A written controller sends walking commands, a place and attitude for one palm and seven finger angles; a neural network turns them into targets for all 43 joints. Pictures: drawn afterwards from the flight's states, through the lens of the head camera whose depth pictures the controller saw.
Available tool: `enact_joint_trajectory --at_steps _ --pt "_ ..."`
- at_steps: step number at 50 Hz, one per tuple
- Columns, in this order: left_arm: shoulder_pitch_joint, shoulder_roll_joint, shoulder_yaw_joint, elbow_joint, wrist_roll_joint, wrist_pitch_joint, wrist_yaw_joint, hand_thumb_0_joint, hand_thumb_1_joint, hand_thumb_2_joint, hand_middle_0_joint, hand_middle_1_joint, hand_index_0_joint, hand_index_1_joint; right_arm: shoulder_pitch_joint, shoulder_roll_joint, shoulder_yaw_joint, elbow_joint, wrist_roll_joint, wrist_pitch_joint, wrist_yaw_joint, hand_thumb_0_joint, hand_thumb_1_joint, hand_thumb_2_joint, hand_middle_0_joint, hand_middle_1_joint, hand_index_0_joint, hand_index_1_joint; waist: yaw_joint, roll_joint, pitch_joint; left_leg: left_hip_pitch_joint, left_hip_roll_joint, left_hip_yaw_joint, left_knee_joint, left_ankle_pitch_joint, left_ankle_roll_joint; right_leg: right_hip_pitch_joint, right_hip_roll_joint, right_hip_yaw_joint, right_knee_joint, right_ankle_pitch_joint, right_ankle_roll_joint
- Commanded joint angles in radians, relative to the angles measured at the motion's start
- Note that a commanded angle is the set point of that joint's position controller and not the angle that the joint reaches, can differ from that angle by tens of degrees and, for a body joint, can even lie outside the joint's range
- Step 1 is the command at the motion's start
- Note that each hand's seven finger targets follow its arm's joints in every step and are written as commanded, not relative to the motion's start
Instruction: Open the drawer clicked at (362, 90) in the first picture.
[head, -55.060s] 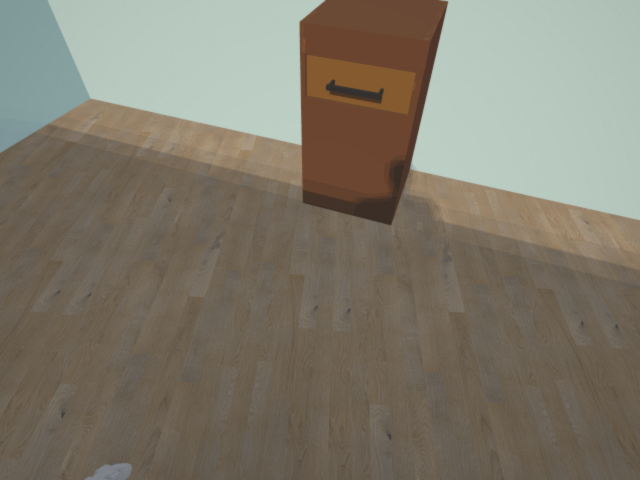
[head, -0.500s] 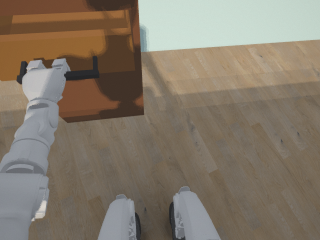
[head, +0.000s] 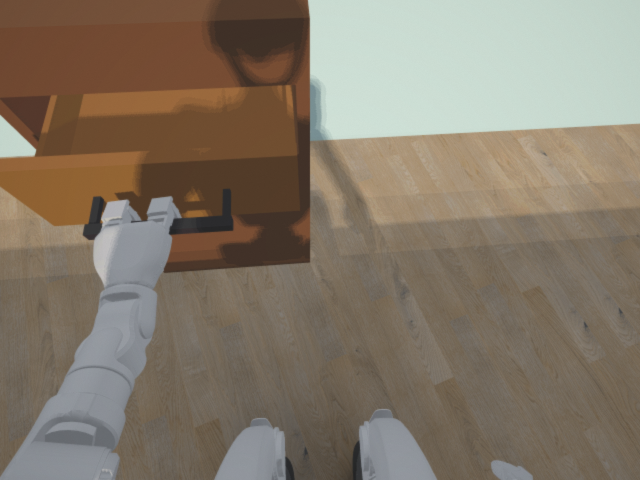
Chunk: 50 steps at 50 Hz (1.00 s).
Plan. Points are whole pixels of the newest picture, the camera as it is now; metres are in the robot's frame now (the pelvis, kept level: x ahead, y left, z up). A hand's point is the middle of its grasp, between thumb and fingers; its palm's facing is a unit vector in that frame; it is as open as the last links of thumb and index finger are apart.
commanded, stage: pull the drawer open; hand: left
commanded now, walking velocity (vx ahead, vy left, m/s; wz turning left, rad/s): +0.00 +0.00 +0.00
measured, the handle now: (161, 214) +0.46 +0.23 -0.05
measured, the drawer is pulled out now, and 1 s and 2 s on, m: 0.12 0.24 0.30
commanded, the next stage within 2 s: none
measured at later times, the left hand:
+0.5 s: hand (149, 301) +0.34 +0.23 -0.07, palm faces -0.06 -0.06 -1.00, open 5.7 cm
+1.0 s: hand (144, 351) +0.28 +0.23 -0.07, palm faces -0.06 -0.05 -1.00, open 5.7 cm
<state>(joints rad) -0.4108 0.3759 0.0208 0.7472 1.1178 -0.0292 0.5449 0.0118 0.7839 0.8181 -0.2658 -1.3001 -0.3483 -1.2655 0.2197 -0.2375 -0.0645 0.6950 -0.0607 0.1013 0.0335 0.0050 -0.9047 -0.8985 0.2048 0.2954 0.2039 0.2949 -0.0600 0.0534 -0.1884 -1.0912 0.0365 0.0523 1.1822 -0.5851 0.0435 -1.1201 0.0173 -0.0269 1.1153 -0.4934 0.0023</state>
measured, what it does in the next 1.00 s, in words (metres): stands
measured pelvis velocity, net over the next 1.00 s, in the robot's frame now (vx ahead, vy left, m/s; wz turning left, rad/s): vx -0.01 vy -0.01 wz -0.01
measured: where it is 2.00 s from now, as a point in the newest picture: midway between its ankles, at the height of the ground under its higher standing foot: outside the picture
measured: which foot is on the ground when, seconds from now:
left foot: down 0.00-1.00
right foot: down 0.00-1.00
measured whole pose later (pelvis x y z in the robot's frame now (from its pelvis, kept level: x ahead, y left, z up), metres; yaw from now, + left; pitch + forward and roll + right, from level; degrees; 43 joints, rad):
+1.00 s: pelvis -0.01 -0.01 +0.00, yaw -1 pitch +24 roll -1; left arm 0.05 0.30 -0.02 0.42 1.13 0.03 0.59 0.02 0.76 0.84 -0.27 -1.25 -0.36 -1.28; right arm 0.15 -0.22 -0.05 0.64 -0.06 0.07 0.02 0.01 -0.90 -0.90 0.20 0.30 0.20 0.29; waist -0.03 0.04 -0.20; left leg -1.00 0.03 0.04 1.18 -0.60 0.03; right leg -1.05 0.03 -0.01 1.13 -0.50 -0.01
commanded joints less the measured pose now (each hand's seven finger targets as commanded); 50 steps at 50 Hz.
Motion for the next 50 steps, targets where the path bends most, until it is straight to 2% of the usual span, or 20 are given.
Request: enact_joint_trajectory --at_steps 1,6,8,10,14,16,22,24,25,28,31,32,35,37,42,43,45,46,47,50 --pt "-0.007 0.148 0.049 -0.206 -0.012 0.013 0.053 0.0 0.9 0.9 -0.4 -1.35 -0.4 -1.35 0.126 -0.155 -0.045 -0.068 -0.003 -0.004 -0.009 0.0 -0.9 -0.9 0.2 0.3 0.2 0.3 0.036 0.013 -0.503 0.428 -0.009 -0.074 -0.11 0.804 -0.026 0.342 0.024 -0.018 -0.074 0.597 -0.038" --pt "0.047 0.12 0.032 -0.217 0.0 0.02 0.055 0.0 0.9 0.9 -0.4 -1.35 -0.4 -1.35 0.092 -0.149 -0.04 -0.078 -0.002 -0.012 -0.017 0.0 -0.9 -0.9 0.2 0.3 0.2 0.3 0.033 0.019 -0.442 0.412 -0.014 -0.071 -0.12 0.76 -0.025 0.325 0.025 -0.02 -0.081 0.565 -0.041" --pt "0.087 0.125 0.044 -0.231 0.003 0.022 0.058 0.0 0.9 0.9 -0.4 -1.35 -0.4 -1.35 0.089 -0.149 -0.039 -0.085 -0.006 -0.013 -0.019 0.0 -0.9 -0.9 0.2 0.3 0.2 0.3 0.043 0.016 -0.451 0.425 -0.011 -0.075 -0.116 0.81 -0.026 0.334 0.024 -0.02 -0.071 0.595 -0.041" --pt "0.133 0.13 0.055 -0.239 -0.002 0.025 0.059 0.0 0.9 0.9 -0.4 -1.35 -0.4 -1.35 0.082 -0.148 -0.037 -0.094 -0.006 -0.014 -0.019 0.0 -0.9 -0.9 0.2 0.3 0.2 0.3 0.05 -0.003 -0.45 0.406 -0.017 -0.066 -0.115 0.79 -0.024 0.363 0.024 -0.014 -0.075 0.618 -0.041" --pt "0.186 0.119 0.052 -0.305 0.001 0.025 0.067 0.0 0.9 0.9 -0.4 -1.35 -0.4 -1.35 0.062 -0.143 -0.037 -0.11 -0.005 -0.02 -0.017 0.0 -0.9 -0.9 0.2 0.3 0.2 0.3 0.064 0.042 -0.463 0.432 -0.019 -0.067 -0.12 0.796 -0.029 0.364 0.024 -0.014 -0.071 0.608 -0.045" --pt "0.247 0.097 0.044 -0.307 0.002 0.032 0.072 0.0 0.9 0.9 -0.4 -1.35 -0.4 -1.35 0.051 -0.139 -0.038 -0.116 -0.002 -0.025 -0.015 0.0 -0.9 -0.9 0.2 0.3 0.2 0.3 0.06 0.004 -0.445 0.42 -0.019 -0.065 -0.118 0.786 -0.027 0.369 0.026 -0.013 -0.078 0.619 -0.043" --pt "0.255 0.108 0.058 -0.358 0.002 0.042 0.083 0.0 0.9 0.9 -0.4 -1.35 -0.4 -1.35 0.029 -0.144 -0.036 -0.121 -0.005 -0.036 -0.018 0.0 -0.9 -0.9 0.2 0.3 0.2 0.3 0.059 0.014 -0.433 0.403 -0.022 -0.067 -0.121 0.744 -0.028 0.366 0.024 -0.012 -0.071 0.598 -0.047" --pt "0.339 0.113 0.074 -0.334 0.001 0.046 0.087 0.0 0.9 0.9 -0.4 -1.35 -0.4 -1.35 0.023 -0.14 -0.031 -0.125 -0.002 -0.038 -0.017 0.0 -0.9 -0.9 0.2 0.3 0.2 0.3 0.074 -0.013 -0.419 0.385 -0.028 -0.059 -0.123 0.724 -0.028 0.384 0.027 -0.008 -0.071 0.606 -0.046" --pt "0.34 0.104 0.066 -0.336 0.002 0.049 0.088 0.0 0.9 0.9 -0.4 -1.35 -0.4 -1.35 0.02 -0.14 -0.031 -0.126 -0.001 -0.04 -0.018 0.0 -0.9 -0.9 0.2 0.3 0.2 0.3 0.069 -0.024 -0.411 0.372 -0.028 -0.059 -0.125 0.712 -0.027 0.385 0.025 -0.009 -0.073 0.608 -0.045" --pt "0.339 0.103 0.063 -0.373 0.007 0.048 0.092 0.0 0.9 0.9 -0.4 -1.35 -0.4 -1.35 0.013 -0.139 -0.033 -0.127 -0.002 -0.045 -0.019 0.0 -0.9 -0.9 0.2 0.3 0.2 0.3 0.075 0.02 -0.43 0.394 -0.027 -0.065 -0.122 0.723 -0.031 0.364 0.025 -0.01 -0.062 0.581 -0.047" --pt "0.397 0.074 0.04 -0.393 0.005 0.059 0.099 0.0 0.9 0.9 -0.4 -1.35 -0.4 -1.35 0.005 -0.136 -0.033 -0.136 0.001 -0.047 -0.015 0.0 -0.9 -0.9 0.2 0.3 0.2 0.3 0.075 0.014 -0.413 0.404 -0.025 -0.067 -0.127 0.721 -0.034 0.357 0.027 -0.015 -0.069 0.562 -0.048" --pt "0.388 0.089 0.055 -0.41 -0.001 0.061 0.099 0.0 0.9 0.9 -0.4 -1.35 -0.4 -1.35 0.0 -0.14 -0.032 -0.139 0.0 -0.048 -0.014 0.0 -0.9 -0.9 0.2 0.3 0.2 0.3 0.079 0.023 -0.415 0.402 -0.025 -0.074 -0.129 0.727 -0.034 0.355 0.027 -0.017 -0.064 0.557 -0.051" --pt "0.411 0.077 0.046 -0.416 0.004 0.063 0.102 0.0 0.9 0.9 -0.4 -1.35 -0.4 -1.35 -0.009 -0.135 -0.033 -0.143 0.001 -0.05 -0.017 0.0 -0.9 -0.9 0.2 0.3 0.2 0.3 0.072 -0.017 -0.406 0.387 -0.026 -0.067 -0.126 0.681 -0.031 0.355 0.028 -0.012 -0.071 0.546 -0.047" --pt "0.431 0.087 0.055 -0.431 0.002 0.063 0.105 0.0 0.9 0.9 -0.4 -1.35 -0.4 -1.35 -0.017 -0.137 -0.029 -0.149 0.0 -0.053 -0.018 0.0 -0.9 -0.9 0.2 0.3 0.2 0.3 0.081 0.002 -0.406 0.38 -0.03 -0.071 -0.129 0.668 -0.032 0.355 0.028 -0.014 -0.064 0.529 -0.051" --pt "0.464 0.059 0.027 -0.476 0.009 0.067 0.115 0.0 0.9 0.9 -0.4 -1.35 -0.4 -1.35 -0.037 -0.132 -0.031 -0.156 0.0 -0.059 -0.017 0.0 -0.9 -0.9 0.2 0.3 0.2 0.3 0.081 0.031 -0.395 0.411 -0.024 -0.079 -0.133 0.668 -0.038 0.318 0.029 -0.022 -0.066 0.478 -0.054" --pt "0.487 0.067 0.035 -0.487 0.009 0.066 0.117 0.0 0.9 0.9 -0.4 -1.35 -0.4 -1.35 -0.037 -0.13 -0.03 -0.16 0.001 -0.058 -0.018 0.0 -0.9 -0.9 0.2 0.3 0.2 0.3 0.088 0.032 -0.399 0.409 -0.027 -0.072 -0.132 0.66 -0.037 0.324 0.028 -0.02 -0.064 0.48 -0.053" --pt "0.511 0.056 0.03 -0.474 0.01 0.068 0.119 0.0 0.9 0.9 -0.4 -1.35 -0.4 -1.35 -0.047 -0.129 -0.029 -0.161 0.001 -0.06 -0.02 0.0 -0.9 -0.9 0.2 0.3 0.2 0.3 0.081 -0.01 -0.371 0.383 -0.03 -0.071 -0.132 0.62 -0.035 0.325 0.03 -0.017 -0.07 0.473 -0.051" --pt "0.513 0.06 0.032 -0.49 0.008 0.065 0.121 0.0 0.9 0.9 -0.4 -1.35 -0.4 -1.35 -0.049 -0.128 -0.028 -0.163 0.001 -0.062 -0.021 0.0 -0.9 -0.9 0.2 0.3 0.2 0.3 0.083 -0.011 -0.376 0.375 -0.032 -0.069 -0.134 0.599 -0.033 0.337 0.028 -0.015 -0.07 0.472 -0.052" --pt "0.517 0.073 0.045 -0.514 0.004 0.063 0.123 0.0 0.9 0.9 -0.4 -1.35 -0.4 -1.35 -0.058 -0.13 -0.026 -0.167 0.0 -0.065 -0.022 0.0 -0.9 -0.9 0.2 0.3 0.2 0.3 0.091 0.021 -0.382 0.375 -0.034 -0.072 -0.135 0.603 -0.034 0.335 0.028 -0.015 -0.063 0.469 -0.057" --pt "0.563 0.06 0.039 -0.505 0.011 0.06 0.129 0.0 0.9 0.9 -0.4 -1.35 -0.4 -1.35 -0.071 -0.125 -0.025 -0.168 0.001 -0.068 -0.023 0.0 -0.9 -0.9 0.2 0.3 0.2 0.3 0.089 -0.001 -0.344 0.363 -0.036 -0.068 -0.136 0.554 -0.034 0.316 0.03 -0.013 -0.07 0.434 -0.055"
